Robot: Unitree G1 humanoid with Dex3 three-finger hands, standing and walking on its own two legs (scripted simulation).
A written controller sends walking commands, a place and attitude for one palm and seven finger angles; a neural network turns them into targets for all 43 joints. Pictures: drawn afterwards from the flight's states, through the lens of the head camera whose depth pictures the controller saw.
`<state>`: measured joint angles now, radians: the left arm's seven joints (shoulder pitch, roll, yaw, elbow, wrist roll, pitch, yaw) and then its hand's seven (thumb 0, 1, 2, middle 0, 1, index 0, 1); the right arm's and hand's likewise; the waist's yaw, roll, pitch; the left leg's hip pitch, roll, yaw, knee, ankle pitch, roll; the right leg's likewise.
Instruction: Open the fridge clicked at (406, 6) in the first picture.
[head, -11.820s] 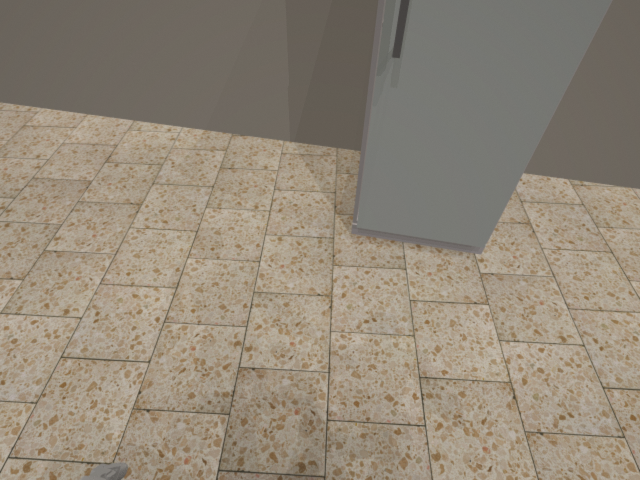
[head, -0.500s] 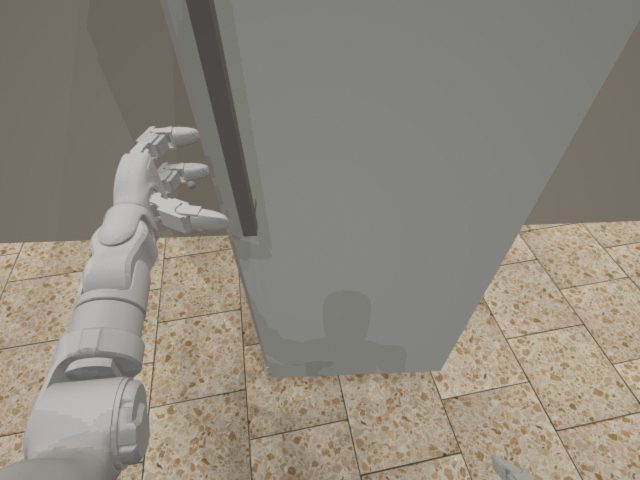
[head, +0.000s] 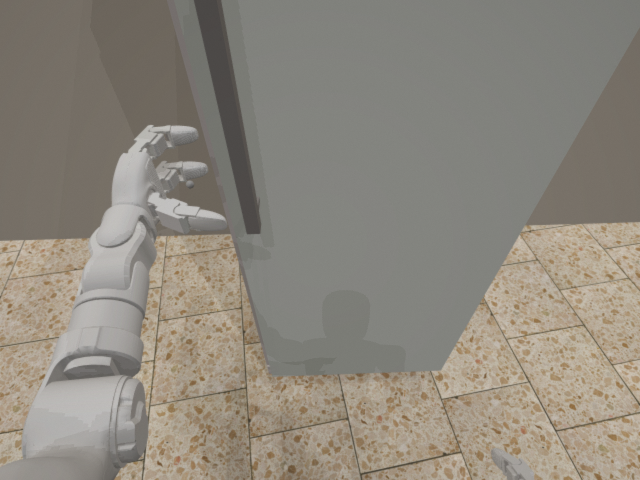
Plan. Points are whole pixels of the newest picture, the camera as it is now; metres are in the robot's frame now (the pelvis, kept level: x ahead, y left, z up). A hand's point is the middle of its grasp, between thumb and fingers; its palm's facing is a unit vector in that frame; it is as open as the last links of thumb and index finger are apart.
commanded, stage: move the hooked fingers beside the handle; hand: left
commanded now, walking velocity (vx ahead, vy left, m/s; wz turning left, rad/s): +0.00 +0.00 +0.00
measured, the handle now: (231, 97) +0.48 +0.12 +0.25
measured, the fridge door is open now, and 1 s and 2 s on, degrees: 0 0 0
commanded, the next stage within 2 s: feel for the door with the fingertips in 0.24 s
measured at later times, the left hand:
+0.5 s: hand (204, 182) +0.43 +0.16 +0.16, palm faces +0.05 -1.00 +0.01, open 14.0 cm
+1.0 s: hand (227, 178) +0.44 +0.13 +0.16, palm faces +0.08 -1.00 -0.01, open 13.9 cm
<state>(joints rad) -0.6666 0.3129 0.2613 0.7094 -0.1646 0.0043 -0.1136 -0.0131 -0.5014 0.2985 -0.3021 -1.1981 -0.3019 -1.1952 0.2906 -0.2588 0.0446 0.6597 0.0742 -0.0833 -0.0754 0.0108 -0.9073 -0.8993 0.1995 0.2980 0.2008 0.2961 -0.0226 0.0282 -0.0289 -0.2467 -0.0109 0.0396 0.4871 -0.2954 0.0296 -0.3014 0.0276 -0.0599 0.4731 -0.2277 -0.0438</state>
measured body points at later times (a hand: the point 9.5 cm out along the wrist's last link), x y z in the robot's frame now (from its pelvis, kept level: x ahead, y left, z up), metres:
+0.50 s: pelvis +0.00 +0.01 +0.00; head +0.02 +0.00 +0.45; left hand +0.42 +0.22 +0.16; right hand +0.11 -0.24 -0.11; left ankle -0.03 +0.10 -0.74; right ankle +0.01 -0.09 -0.74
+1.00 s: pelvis -0.01 +0.00 +0.00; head +0.01 -0.01 +0.45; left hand +0.42 +0.19 +0.16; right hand +0.11 -0.25 -0.11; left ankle -0.03 +0.10 -0.74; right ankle +0.01 -0.09 -0.74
